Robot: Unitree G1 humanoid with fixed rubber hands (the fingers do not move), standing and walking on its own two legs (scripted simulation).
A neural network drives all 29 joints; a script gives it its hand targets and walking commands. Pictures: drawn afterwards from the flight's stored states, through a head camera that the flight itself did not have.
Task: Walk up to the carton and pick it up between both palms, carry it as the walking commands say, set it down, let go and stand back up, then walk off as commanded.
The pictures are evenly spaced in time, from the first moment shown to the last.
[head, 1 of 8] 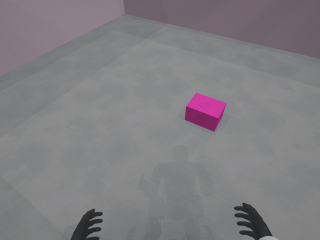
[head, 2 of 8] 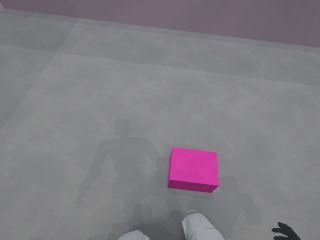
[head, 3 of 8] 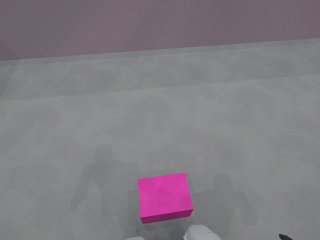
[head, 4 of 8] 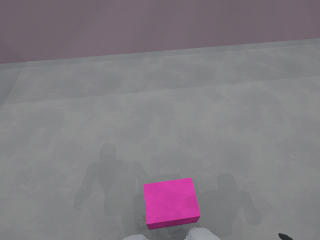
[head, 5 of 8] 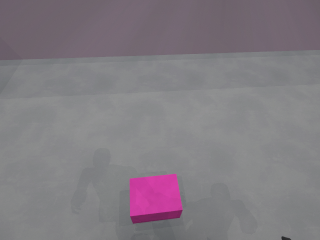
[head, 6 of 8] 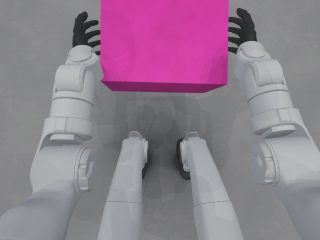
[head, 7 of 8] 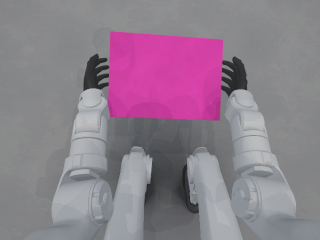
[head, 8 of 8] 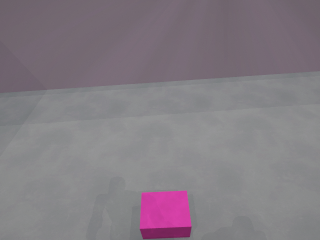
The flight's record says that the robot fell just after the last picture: no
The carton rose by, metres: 0.75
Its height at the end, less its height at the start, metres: +0.00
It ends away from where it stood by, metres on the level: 0.02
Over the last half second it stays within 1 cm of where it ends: yes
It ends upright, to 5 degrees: yes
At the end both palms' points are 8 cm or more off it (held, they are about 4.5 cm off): yes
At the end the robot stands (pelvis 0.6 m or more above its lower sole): yes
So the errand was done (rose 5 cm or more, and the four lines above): yes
